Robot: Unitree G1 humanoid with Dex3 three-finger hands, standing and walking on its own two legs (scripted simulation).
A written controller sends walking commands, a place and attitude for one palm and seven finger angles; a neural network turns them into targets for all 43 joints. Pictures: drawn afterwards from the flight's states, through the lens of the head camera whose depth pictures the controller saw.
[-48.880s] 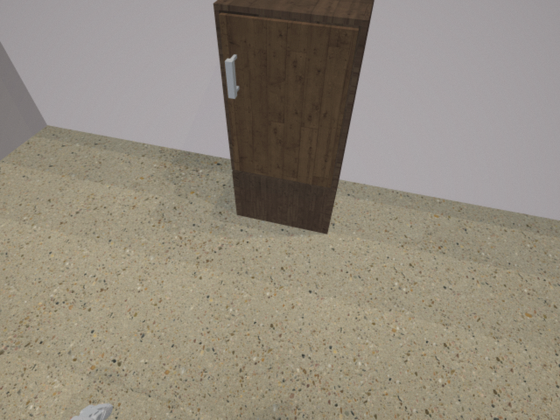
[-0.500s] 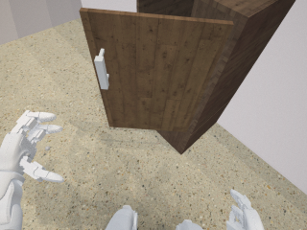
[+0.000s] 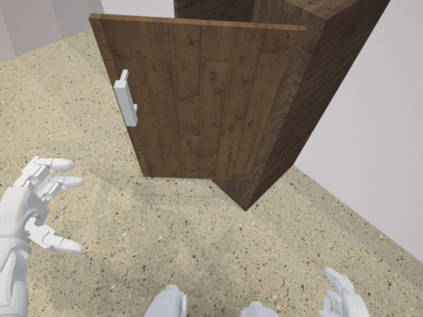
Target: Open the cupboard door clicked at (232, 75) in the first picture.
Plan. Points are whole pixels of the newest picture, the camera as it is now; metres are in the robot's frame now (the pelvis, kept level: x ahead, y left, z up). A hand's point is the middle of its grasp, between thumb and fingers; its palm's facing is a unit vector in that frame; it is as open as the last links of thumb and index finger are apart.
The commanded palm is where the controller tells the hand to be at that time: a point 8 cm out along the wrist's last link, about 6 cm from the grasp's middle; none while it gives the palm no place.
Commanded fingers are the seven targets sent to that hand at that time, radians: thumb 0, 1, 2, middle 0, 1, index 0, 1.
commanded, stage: raise the hand with hooked fingers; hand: left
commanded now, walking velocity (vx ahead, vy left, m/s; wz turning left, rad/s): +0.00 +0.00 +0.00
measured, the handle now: (128, 98) +0.56 +0.23 +0.04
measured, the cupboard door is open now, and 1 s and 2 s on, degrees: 45 45 45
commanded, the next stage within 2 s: move the hooked fingers beside the handle in 0.06 s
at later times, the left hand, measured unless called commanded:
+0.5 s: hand (72, 177) +0.34 +0.28 +0.05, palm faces +0.04 -1.00 -0.02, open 14.0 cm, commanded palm +0.31 +0.32 +0.05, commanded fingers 0.00 -0.50 0.30 -0.30 -1.20 -0.30 -1.20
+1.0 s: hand (84, 145) +0.42 +0.28 +0.04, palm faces +0.05 -1.00 -0.01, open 14.0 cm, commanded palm +0.40 +0.32 +0.04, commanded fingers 0.00 -0.50 0.30 -0.30 -1.20 -0.30 -1.20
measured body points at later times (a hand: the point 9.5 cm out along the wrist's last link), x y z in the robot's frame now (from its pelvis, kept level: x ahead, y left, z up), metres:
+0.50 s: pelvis -0.01 -0.01 -0.01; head +0.08 +0.01 +0.43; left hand +0.33 +0.33 +0.05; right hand +0.13 -0.27 -0.10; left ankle +0.04 +0.09 -0.67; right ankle -0.01 -0.13 -0.67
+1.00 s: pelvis -0.01 +0.01 -0.01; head +0.11 +0.04 +0.42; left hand +0.41 +0.34 +0.04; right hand +0.07 -0.27 -0.11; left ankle +0.04 +0.09 -0.67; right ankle -0.01 -0.13 -0.67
